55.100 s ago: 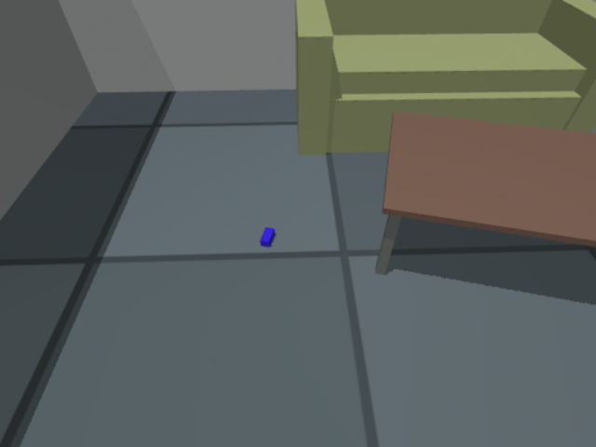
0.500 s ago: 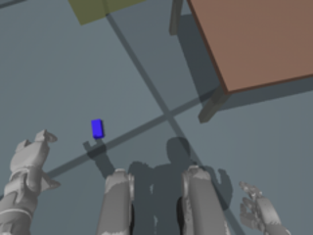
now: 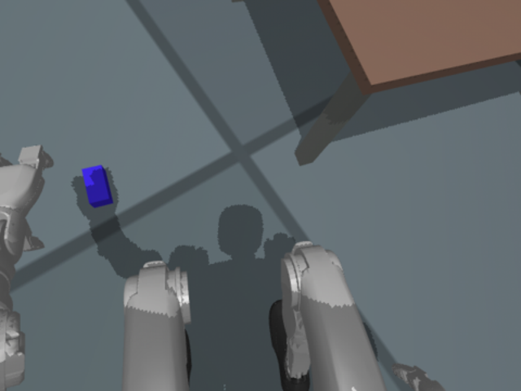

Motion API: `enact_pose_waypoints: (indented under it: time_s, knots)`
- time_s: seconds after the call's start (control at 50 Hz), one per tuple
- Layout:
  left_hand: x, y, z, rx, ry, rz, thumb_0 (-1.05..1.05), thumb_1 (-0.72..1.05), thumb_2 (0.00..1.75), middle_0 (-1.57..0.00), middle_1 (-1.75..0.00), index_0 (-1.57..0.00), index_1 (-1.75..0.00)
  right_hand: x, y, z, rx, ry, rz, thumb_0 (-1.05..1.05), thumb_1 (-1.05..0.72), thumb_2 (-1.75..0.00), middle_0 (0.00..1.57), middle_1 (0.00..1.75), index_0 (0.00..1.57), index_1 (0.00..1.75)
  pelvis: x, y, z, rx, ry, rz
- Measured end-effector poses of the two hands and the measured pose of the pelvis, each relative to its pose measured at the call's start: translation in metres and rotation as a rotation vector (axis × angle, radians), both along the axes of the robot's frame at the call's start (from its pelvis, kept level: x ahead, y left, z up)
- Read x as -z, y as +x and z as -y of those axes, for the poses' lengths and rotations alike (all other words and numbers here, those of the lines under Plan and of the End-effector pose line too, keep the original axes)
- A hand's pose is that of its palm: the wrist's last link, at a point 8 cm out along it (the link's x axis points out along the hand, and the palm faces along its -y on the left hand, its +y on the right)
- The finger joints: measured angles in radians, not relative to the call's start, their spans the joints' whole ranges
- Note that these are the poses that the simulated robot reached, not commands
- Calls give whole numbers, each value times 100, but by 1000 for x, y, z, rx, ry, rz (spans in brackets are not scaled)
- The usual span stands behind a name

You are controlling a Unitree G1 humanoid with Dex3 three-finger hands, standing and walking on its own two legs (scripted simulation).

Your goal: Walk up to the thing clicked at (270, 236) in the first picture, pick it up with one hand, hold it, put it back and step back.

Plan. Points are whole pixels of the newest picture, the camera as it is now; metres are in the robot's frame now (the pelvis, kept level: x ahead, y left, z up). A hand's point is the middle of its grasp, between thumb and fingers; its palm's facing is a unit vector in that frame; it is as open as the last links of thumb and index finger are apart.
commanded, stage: rise first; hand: left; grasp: from above
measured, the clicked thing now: (97, 186) +0.54 +0.29 -0.36
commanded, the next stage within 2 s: none
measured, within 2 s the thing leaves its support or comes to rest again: neither
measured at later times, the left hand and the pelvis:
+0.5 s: hand (51, 193) +0.47 +0.32 -0.20, palm faces -0.43 -0.12 -0.90, open 14.1 cm; pelvis +0.01 +0.00 -0.04, yaw -2 degrees
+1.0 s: hand (59, 190) +0.48 +0.32 -0.24, palm faces -0.43 -0.12 -0.89, open 14.4 cm; pelvis +0.01 +0.00 -0.06, yaw -4 degrees
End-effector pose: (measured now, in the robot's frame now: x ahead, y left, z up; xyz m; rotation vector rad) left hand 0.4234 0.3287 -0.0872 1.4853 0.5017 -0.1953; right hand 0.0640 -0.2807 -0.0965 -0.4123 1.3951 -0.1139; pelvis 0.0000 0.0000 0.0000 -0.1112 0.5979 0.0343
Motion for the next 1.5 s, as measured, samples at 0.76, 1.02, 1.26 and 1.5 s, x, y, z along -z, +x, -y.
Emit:
enact_pose_waypoints:
  time_s: [0.76, 1.02, 1.26, 1.5]
  knots:
    - [80, 62, 7, -66, 3, -16, 0, -54, 101, -8, -97, -7, -98, 36, -27, -8, -39, 17, -143, 0, -89, -89, 20, 30, 20, 30, 49, 9, -1, 28, -33, -11]
    - [91, 66, 6, -63, 1, -15, 0, -56, 103, -8, -95, -6, -97, 38, -23, -10, -61, 12, -141, 0, -89, -89, 20, 30, 20, 30, 56, 10, -3, 32, -45, -3]
    - [98, 69, 4, -59, -2, -13, 0, -58, 105, -9, -94, -6, -97, 38, -28, -14, -71, 12, -143, 0, -89, -89, 20, 30, 20, 30, 60, 8, -4, 36, -57, 12]
    - [105, 70, 0, -58, -1, -13, 0, -58, 105, -8, -95, -6, -97, 35, -37, -17, -77, 4, -159, 0, -89, -89, 20, 30, 20, 30, 64, 6, -6, 41, -69, 21]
